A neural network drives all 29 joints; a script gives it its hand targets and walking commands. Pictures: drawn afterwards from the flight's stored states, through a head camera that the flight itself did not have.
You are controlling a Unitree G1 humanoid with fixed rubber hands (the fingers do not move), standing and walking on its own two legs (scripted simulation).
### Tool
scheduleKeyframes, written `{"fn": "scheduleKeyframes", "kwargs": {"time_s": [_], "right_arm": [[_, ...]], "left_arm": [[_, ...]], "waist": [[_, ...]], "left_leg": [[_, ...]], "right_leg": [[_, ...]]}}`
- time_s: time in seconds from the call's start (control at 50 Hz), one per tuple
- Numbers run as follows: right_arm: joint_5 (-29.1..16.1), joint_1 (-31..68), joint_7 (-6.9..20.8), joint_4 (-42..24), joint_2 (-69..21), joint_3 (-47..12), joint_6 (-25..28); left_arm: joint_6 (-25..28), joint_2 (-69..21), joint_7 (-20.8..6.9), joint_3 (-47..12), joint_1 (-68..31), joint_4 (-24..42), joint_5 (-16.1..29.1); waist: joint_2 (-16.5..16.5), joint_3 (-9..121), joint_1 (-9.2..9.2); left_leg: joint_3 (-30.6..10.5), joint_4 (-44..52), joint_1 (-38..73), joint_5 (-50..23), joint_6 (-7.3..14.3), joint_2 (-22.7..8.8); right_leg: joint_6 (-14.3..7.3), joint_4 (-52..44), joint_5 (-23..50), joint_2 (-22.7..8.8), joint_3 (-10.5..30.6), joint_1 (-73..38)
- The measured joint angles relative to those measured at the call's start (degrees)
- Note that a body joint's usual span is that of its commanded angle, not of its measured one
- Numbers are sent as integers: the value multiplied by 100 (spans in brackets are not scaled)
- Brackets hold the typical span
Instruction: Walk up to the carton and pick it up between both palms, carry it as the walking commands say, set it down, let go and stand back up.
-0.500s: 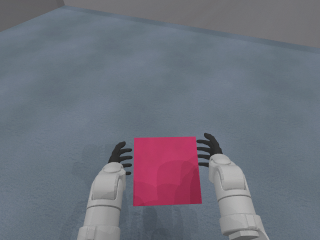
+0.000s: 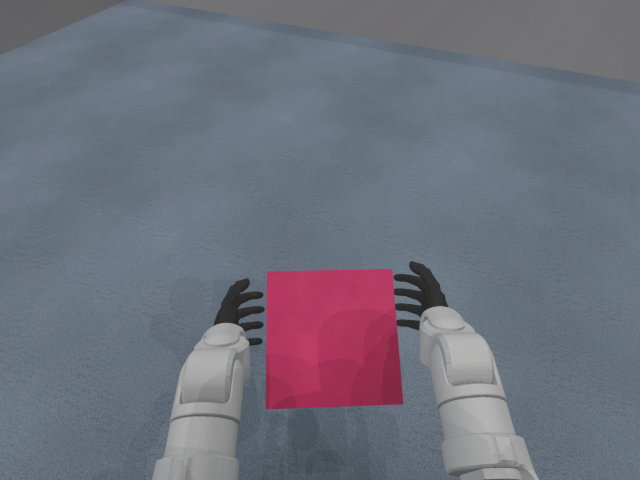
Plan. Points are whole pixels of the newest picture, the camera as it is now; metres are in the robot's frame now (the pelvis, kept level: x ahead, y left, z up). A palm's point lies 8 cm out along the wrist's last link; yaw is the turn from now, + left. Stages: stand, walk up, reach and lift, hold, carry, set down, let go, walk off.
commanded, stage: carry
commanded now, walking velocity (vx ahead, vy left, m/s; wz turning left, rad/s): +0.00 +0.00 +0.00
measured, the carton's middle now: (328, 337) +0.33 +0.00 -0.07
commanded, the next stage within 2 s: hold in 0.56 s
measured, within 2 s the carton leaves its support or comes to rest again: neither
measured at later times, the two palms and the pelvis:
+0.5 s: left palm (230, 326) +0.29 +0.13 +0.03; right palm (432, 311) +0.30 -0.13 +0.03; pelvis +0.01 +0.00 +0.00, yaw +0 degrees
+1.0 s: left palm (205, 365) +0.24 +0.15 +0.03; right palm (426, 350) +0.25 -0.11 +0.04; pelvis -0.04 +0.02 +0.00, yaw -3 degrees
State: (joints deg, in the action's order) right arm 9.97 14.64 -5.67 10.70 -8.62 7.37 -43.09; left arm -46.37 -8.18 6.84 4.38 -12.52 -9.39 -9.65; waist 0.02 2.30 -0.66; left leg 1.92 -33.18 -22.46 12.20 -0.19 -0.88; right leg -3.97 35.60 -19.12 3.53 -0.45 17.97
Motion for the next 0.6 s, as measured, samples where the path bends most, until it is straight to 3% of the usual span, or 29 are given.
{"fn": "scheduleKeyframes", "kwargs": {"time_s": [0.14, 0.22, 0.36, 0.44, 0.5, 0.6], "right_arm": [[122, 32, 39, 349, -8, 144, 129], [-117, -36, -27, 43, 9, 27, -104], [28, 83, -12, 169, -19, 86, -77], [113, 154, 31, 501, -37, 152, 53], [5, 60, 3, 241, -12, 97, -8], [135, 146, 71, 494, -39, 153, 136]], "left_arm": [[21, -13, -46, -16, -71, -259, -88], [-99, 10, 21, -42, 44, -13, 5], [-37, -5, -31, 3, -27, -185, -63], [-40, -18, -31, 71, -97, -364, -156], [-109, -9, 15, 4, -59, -134, -48], [80, -21, -41, 121, -105, -378, -135]], "waist": [[-1, 82, -6], [9, 40, 30], [87, 67, 49], [13, 126, 45], [-35, 83, 30], [-100, -5, 40]], "left_leg": [[-8, -12, 78, 54, 7, 12], [26, 30, 144, 53, 9, 24], [12, -45, 159, 117, 1, -30], [35, -14, 198, 124, 5, -14], [21, -6, 196, 113, 9, 10], [54, 182, 423, 38, 9, 78]], "right_leg": [[6, -23, -36, -10, -5, -98], [13, -18, -54, -25, 28, -134], [9, -87, -32, 29, 21, -211], [13, -72, -60, 12, 43, -226], [18, -52, -76, -10, 26, -219], [38, -74, -81, -77, 59, -367]]}}
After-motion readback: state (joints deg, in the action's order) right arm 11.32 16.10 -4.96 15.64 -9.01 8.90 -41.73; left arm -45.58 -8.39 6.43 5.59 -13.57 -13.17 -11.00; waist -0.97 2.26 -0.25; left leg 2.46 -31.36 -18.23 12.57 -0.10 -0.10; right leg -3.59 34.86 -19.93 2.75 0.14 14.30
